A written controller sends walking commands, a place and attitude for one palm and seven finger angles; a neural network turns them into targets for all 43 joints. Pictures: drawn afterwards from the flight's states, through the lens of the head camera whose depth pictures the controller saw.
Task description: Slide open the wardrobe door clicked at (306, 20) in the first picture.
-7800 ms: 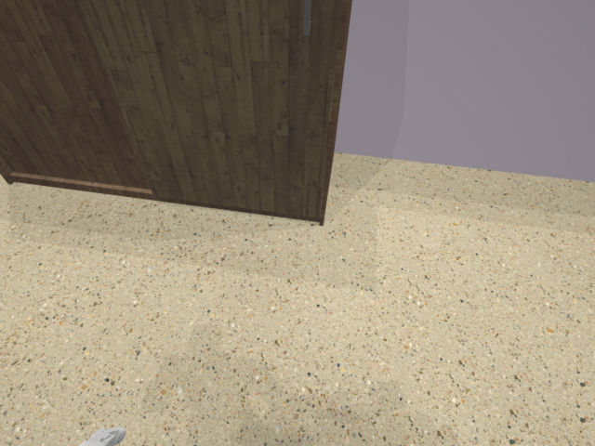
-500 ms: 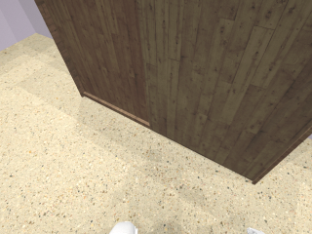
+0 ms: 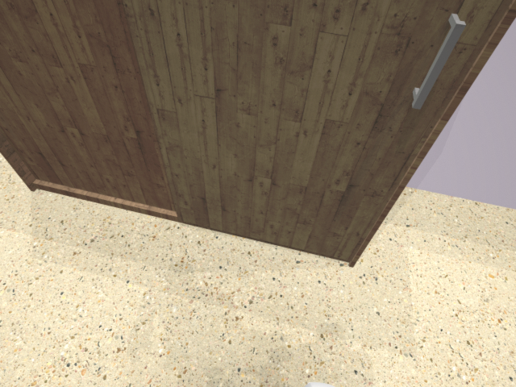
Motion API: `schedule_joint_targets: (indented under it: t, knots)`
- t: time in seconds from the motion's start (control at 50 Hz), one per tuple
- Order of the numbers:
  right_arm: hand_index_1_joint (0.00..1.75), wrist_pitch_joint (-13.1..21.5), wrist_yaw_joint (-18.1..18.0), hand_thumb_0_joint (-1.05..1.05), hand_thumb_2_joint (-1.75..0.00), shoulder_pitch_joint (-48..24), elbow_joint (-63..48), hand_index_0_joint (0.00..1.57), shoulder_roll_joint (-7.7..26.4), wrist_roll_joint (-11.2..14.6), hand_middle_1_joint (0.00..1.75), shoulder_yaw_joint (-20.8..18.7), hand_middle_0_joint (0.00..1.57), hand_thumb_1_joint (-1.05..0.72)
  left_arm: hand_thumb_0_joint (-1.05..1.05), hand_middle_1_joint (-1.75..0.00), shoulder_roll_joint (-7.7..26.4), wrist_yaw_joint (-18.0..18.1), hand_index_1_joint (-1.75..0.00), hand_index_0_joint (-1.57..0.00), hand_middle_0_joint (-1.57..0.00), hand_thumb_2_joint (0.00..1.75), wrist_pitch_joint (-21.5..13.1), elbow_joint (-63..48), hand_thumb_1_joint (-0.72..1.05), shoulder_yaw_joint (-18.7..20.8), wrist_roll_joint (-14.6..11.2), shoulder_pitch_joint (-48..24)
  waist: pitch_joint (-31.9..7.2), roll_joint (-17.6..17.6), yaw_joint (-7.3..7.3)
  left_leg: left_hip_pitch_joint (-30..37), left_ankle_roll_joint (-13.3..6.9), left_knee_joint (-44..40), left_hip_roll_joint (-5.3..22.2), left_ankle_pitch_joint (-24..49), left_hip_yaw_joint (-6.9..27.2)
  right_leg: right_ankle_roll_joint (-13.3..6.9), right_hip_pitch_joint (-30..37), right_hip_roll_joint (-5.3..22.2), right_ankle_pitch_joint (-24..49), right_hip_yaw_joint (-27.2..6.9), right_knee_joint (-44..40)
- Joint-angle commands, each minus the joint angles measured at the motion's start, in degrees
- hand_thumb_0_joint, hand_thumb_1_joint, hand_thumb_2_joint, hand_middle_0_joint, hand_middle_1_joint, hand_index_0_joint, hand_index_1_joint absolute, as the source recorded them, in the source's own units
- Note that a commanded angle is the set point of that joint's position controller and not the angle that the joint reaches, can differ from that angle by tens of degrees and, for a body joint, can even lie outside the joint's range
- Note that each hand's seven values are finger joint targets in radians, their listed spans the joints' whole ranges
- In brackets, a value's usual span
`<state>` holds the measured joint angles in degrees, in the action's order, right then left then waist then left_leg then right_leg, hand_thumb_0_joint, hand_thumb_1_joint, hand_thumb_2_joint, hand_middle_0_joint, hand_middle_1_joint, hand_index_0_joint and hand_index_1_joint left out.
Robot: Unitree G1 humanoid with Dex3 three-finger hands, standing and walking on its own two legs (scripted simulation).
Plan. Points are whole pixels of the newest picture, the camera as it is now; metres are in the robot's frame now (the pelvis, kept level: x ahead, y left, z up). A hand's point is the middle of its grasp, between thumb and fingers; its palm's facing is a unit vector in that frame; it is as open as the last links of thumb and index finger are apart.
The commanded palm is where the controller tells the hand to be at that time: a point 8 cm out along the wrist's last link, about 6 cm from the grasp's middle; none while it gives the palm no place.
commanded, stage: turn to face it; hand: right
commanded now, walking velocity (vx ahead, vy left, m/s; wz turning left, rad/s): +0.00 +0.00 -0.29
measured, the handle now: (434, 64) +0.70 -0.30 +0.17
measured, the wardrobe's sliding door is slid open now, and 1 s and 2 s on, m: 0.00 0.00 0.00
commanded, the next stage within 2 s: take the last steps up to it in 0.20 s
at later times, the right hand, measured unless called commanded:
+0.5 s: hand out of the picture +0.00 -0.24 -0.16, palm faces +0.15 +0.96 -0.22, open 7.4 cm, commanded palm none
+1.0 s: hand out of the picture -0.05 -0.16 -0.16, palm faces +0.32 +0.94 -0.14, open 7.3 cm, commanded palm none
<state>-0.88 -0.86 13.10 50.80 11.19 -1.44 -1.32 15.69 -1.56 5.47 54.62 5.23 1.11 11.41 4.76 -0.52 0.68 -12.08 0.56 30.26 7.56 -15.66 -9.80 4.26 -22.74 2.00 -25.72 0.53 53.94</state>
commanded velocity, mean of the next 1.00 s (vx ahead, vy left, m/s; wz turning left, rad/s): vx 0.22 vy -0.01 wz -0.12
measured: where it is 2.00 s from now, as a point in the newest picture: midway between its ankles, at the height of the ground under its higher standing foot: (284, 376)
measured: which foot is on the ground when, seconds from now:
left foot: down 0.00-0.12, up 0.14-0.58, down 0.60-1.00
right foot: up 0.00-0.10, down 0.12-0.60, up 0.62-1.00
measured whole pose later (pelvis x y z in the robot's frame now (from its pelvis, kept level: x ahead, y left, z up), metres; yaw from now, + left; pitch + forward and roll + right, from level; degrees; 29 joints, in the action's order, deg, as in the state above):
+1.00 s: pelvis +0.09 -0.05 +0.00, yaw -12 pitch +0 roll +0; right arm 3.9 -1.1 29.1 66.6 4.1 -1.3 -0.5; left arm 10.2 -1.4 1.2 61.4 3.9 1.4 13.3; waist 2.6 -1.1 -2.4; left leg 2.8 1.0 17.0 2.6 -19.5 -8.0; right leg 0.8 -30.1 5.4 -11.2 4.9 43.6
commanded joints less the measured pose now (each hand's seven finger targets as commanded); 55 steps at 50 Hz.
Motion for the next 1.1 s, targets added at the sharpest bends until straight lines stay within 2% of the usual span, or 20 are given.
schedule_joint_targets:
  t: [0.0, 0.06, 0.1, 0.12, 0.14, 0.18, 0.24, 0.46, 0.54, 0.56, 0.58, 0.6, 0.62, 0.66, 0.72, 0.96, 1.02, 1.04, 1.06, 1.08]
  knots:
    - [0.30, 0.80, -0.95, 0.00, -0.90, 3.19, -1.76, 0.20, 14.32, -0.59, 0.30, -4.44, 0.20, -0.90, 0.00, -0.30, 1.41, 0.35, -0.30, -0.20, -0.20, 0.90, -3.02, -5.55, 0.90, -0.96, -0.77, -3.97, -5.94, 14.20, -3.02, 5.33, -7.77, -6.41, 12.24, 26.19, 9.27, -0.95, 2.47, -1.97, -1.24, 3.95, -12.13]
    - [0.30, 0.17, -0.82, 0.00, -0.90, 2.06, -0.98, 0.20, 13.06, 0.49, 0.30, -4.35, 0.20, -0.90, 0.00, -0.30, 3.85, 0.62, -0.30, -0.20, -0.20, 0.90, -4.30, -3.63, 0.90, -0.70, -0.61, 1.79, -9.21, 8.26, 0.66, -1.16, -1.93, 3.65, 9.35, 20.04, 4.38, -2.37, 17.53, -0.44, 15.26, 3.14, -31.77]
    - [0.30, -0.47, -0.43, 0.00, -0.90, 1.82, -3.46, 0.20, 6.66, 0.63, 0.30, -2.50, 0.20, -0.90, 0.00, -0.30, 13.38, 0.99, -0.30, -0.20, -0.20, 0.90, -4.54, -3.79, 0.90, 1.15, -0.12, 4.56, -9.09, -17.44, 2.33, -19.97, 3.89, 22.77, -0.41, -20.89, 2.40, -12.64, 24.30, 21.64, 43.32, -19.84, -34.97]
    - [0.30, -1.45, -1.17, 0.00, -0.90, -2.29, -2.84, 0.20, 8.25, 0.37, 0.30, -2.48, 0.20, -0.90, 0.00, -0.30, 12.00, 1.77, -0.30, -0.20, -0.20, 0.90, -4.58, -2.53, 0.90, 0.80, 0.16, 5.57, -7.47, -15.68, 3.97, -17.01, 3.42, 28.03, -0.46, -20.40, 7.52, -13.96, 17.18, 20.44, 40.19, -18.73, -36.09]
    - [0.30, -1.66, -0.96, 0.00, -0.90, -3.04, -1.96, 0.20, 8.12, 0.62, 0.30, -2.91, 0.20, -0.90, 0.00, -0.30, 10.66, 2.35, -0.30, -0.20, -0.20, 0.90, -4.46, -2.89, 0.90, 0.36, 0.28, 2.64, -4.65, -14.65, 2.40, -18.12, 3.24, 31.20, -0.52, -17.02, 8.90, -14.07, 14.27, 17.99, 35.38, -17.78, -36.72]
    - [0.30, -1.45, -0.06, 0.00, -0.90, 0.05, 0.71, 0.20, 8.40, 0.47, 0.30, -3.08, 0.20, -0.90, 0.00, -0.30, 7.77, 2.60, -0.30, -0.20, -0.20, 0.90, -4.71, -3.99, 0.90, -0.88, 0.09, -2.92, -3.17, -9.47, -0.55, -17.44, 3.41, 33.06, -0.54, -10.09, 8.78, -12.90, 12.33, 13.94, 30.05, -12.86, -37.05]
    - [0.30, -1.29, 0.07, 0.00, -0.90, 2.01, 2.30, 0.20, 7.85, 0.47, 0.30, -2.89, 0.20, -0.90, 0.00, -0.30, 6.62, 2.70, -0.30, -0.20, -0.20, 0.90, -5.19, -3.61, 0.90, -1.10, -0.34, -1.87, -5.10, -7.75, -0.51, -17.04, 4.18, 32.02, -1.35, -6.75, 8.23, -12.39, 15.94, 11.61, 31.73, -10.26, -37.28]
    - [0.30, 0.47, 1.17, 0.00, -0.90, -0.70, 1.78, 0.20, 3.94, -0.05, 0.30, -1.44, 0.20, -0.90, 0.00, -0.30, 5.01, 2.68, -0.30, -0.20, -0.20, 0.90, -6.03, 0.24, 0.90, -0.53, 0.46, 5.25, -2.23, -8.08, 1.51, -10.61, 2.07, 12.31, -3.95, -10.20, 6.41, -14.54, 11.82, 11.70, -3.90, -19.76, -43.42]
    - [0.30, 1.76, 1.12, 0.00, -0.90, 10.49, 6.46, 0.20, 3.27, -0.18, 0.30, -1.73, 0.20, -0.90, 0.00, -0.30, 2.96, 2.65, -0.30, -0.20, -0.20, 0.90, -6.00, 1.77, 0.90, -0.90, 0.10, 3.86, -1.94, -3.52, -3.78, 10.69, 1.12, -6.26, -5.74, -3.09, 4.84, -10.74, -1.65, 5.73, -9.55, -14.31, -35.15]
    - [0.30, 2.28, 0.62, 0.00, -0.90, 14.05, 7.58, 0.20, 6.19, -0.75, 0.30, -2.44, 0.20, -0.90, 0.00, -0.30, -0.09, 2.52, -0.30, -0.20, -0.20, 0.90, -6.16, 1.60, 0.90, -1.35, -0.29, 4.15, -0.85, 4.94, -5.39, 16.45, -0.82, -12.85, 0.98, -11.93, 13.48, -7.89, -10.15, 0.58, -9.31, -8.77, -23.52]
    - [0.30, 2.42, -0.07, 0.00, -0.90, 16.57, 7.69, 0.20, 10.75, -0.99, 0.30, -3.53, 0.20, -0.90, 0.00, -0.30, -3.51, 2.12, -0.30, -0.20, -0.20, 0.90, -6.38, -0.48, 0.90, -2.26, -0.59, 2.77, 1.11, 18.94, -6.76, 17.66, -6.17, -23.59, 14.80, -26.30, 33.24, -5.36, -19.97, -5.42, -7.72, -0.47, -8.24]
    - [0.30, 2.70, -0.49, 0.00, -0.90, 17.27, 7.27, 0.20, 11.29, 0.07, 0.30, -3.58, 0.20, -0.90, 0.00, -0.30, 0.66, 1.58, -0.30, -0.20, -0.20, 0.90, -6.13, -1.78, 0.90, -1.15, 0.50, -0.58, 4.13, 13.07, -7.09, 8.24, -8.77, -28.35, 19.39, -34.87, 40.52, -5.48, -20.36, -1.81, -4.54, -3.23, -0.25]
    - [0.30, 3.23, -0.64, 0.00, -0.90, 13.83, 7.18, 0.20, 10.00, 0.22, 0.30, -3.42, 0.20, -0.90, 0.00, -0.30, 0.71, 1.08, -0.30, -0.20, -0.20, 0.90, -5.73, -1.18, 0.90, -0.71, 0.62, -0.81, 7.31, 12.54, -4.98, 2.02, -8.37, -29.94, 17.74, -36.21, 39.33, -5.48, -19.42, -0.17, 0.42, -3.79, 3.81]
    - [0.30, 3.99, -0.51, 0.00, -0.90, 8.16, 6.68, 0.20, 5.20, 0.30, 0.30, -2.29, 0.20, -0.90, 0.00, -0.30, -0.54, 0.44, -0.30, -0.20, -0.20, 0.90, -5.21, 1.67, 0.90, -0.35, 0.80, 3.77, 8.14, 7.91, -0.94, -0.62, -5.94, -27.09, 11.64, -22.08, 25.25, -4.33, -16.27, 1.63, 9.32, -2.13, 6.71]
    - [0.30, 5.08, -0.48, 0.00, -0.90, 10.80, 8.24, 0.20, 2.34, 0.56, 0.30, -1.38, 0.20, -0.90, 0.00, -0.30, -2.91, 0.34, -0.30, -0.20, -0.20, 0.90, -5.28, 3.77, 0.90, -0.70, 0.70, 6.83, 4.76, 7.56, -0.63, 3.51, -4.59, -24.33, 7.18, -3.03, 13.87, -2.85, -14.73, 2.28, 15.69, -0.19, 7.35]
    - [0.30, 5.41, -1.22, 0.00, -0.90, 19.72, 14.93, 0.20, 3.14, -0.16, 0.30, -1.37, 0.20, -0.90, 0.00, -0.30, -5.60, -0.51, -0.30, -0.20, -0.20, 0.90, -7.34, 0.13, 0.90, -2.30, -0.25, -6.82, 3.87, 10.70, -4.06, 10.51, -6.96, -16.43, 8.60, 24.17, 9.36, -4.50, -8.37, 1.92, 13.28, 6.42, -14.44]
    - [0.30, 5.00, -1.24, 0.00, -0.90, 17.18, 14.85, 0.20, 4.03, 0.11, 0.30, -1.84, 0.20, -0.90, 0.00, -0.30, -3.28, 0.66, -0.30, -0.20, -0.20, 0.90, -8.42, 3.47, 0.90, -1.77, 0.16, 3.66, -2.03, 8.13, 1.71, 7.55, -4.91, -0.82, 5.80, 34.79, 5.71, -5.93, 10.46, -1.82, 15.92, 9.02, -24.47]
    - [0.30, 4.95, -1.07, 0.00, -0.90, 17.77, 14.57, 0.20, 2.85, 0.47, 0.30, -1.73, 0.20, -0.90, 0.00, -0.30, 0.33, 1.44, -0.30, -0.20, -0.20, 0.90, -8.86, 5.98, 0.90, -1.06, 0.44, 12.37, -9.16, 2.38, 4.95, 1.74, -3.14, 11.31, 3.50, 28.89, 3.97, -6.99, 25.23, 1.98, 20.39, 5.71, -26.35]
    - [0.30, 4.74, -0.62, 0.00, -0.90, 20.77, 13.62, 0.20, -0.28, 1.13, 0.30, -1.35, 0.20, -0.90, 0.00, -0.30, 6.98, 2.23, -0.30, -0.20, -0.20, 0.90, -9.19, 7.38, 0.90, 0.42, 0.94, 18.47, -16.72, -11.27, 5.75, -13.26, -0.58, 27.21, -3.72, 2.00, 0.71, -12.48, 39.62, 17.66, 28.55, -14.07, -26.42]
    - [0.30, 4.83, -0.57, 0.00, -0.90, 16.89, 11.50, 0.20, -0.41, 0.87, 0.30, -0.82, 0.20, -0.90, 0.00, -0.30, 9.01, 2.35, -0.30, -0.20, -0.20, 0.90, -8.44, 7.75, 0.90, 0.71, 0.08, 20.45, -16.54, -12.73, 5.89, -17.47, -1.32, 38.19, -5.61, -18.91, 4.73, -16.00, 36.04, 23.73, 29.50, -20.64, -32.45]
